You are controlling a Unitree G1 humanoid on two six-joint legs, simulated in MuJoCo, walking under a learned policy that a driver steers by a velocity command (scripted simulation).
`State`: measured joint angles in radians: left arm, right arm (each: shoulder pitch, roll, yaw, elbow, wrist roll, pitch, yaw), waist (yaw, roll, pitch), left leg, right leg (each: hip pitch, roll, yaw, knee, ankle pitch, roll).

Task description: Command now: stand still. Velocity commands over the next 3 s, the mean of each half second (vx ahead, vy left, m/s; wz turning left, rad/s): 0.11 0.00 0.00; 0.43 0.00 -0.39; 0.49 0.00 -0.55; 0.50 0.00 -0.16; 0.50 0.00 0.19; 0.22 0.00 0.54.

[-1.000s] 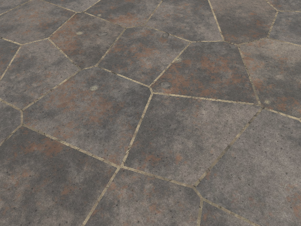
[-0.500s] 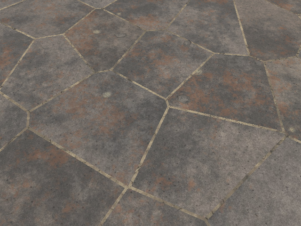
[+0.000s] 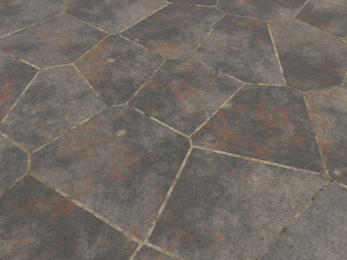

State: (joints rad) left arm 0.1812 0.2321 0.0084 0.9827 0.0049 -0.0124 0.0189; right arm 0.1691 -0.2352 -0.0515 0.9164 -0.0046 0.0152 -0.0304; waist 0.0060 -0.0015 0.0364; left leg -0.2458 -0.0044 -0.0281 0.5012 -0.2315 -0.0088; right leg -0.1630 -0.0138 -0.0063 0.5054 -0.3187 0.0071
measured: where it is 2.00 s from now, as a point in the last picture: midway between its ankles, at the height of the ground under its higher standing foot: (233, 201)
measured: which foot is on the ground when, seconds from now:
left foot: down 0.00-0.98, up 1.00-1.00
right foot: down 0.00-0.50, up 0.52-0.96, down 0.98-1.00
